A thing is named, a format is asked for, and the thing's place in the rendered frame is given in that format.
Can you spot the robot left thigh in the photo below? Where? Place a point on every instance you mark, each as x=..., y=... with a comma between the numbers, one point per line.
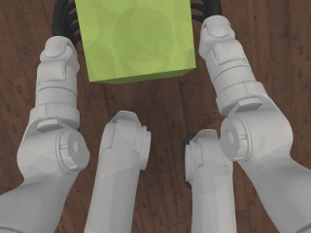
x=113, y=197

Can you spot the right robot upper arm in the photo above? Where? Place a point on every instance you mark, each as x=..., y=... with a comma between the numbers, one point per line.
x=261, y=141

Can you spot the carton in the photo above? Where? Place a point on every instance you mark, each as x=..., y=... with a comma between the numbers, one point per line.
x=128, y=41

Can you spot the left robot hand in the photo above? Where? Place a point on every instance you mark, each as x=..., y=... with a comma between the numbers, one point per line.
x=61, y=21

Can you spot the robot thigh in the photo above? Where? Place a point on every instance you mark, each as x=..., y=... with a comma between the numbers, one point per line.
x=213, y=206
x=113, y=197

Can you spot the right robot hand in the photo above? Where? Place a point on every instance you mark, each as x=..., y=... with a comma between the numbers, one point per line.
x=208, y=8

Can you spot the robot left forearm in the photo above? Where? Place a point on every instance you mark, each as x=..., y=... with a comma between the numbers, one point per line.
x=56, y=89

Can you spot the left robot upper arm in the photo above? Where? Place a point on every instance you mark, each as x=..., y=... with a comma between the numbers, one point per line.
x=50, y=162

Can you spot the robot right forearm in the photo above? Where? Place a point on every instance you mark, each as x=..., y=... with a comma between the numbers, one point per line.
x=230, y=71

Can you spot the robot right thigh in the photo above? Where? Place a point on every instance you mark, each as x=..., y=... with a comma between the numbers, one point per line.
x=213, y=206

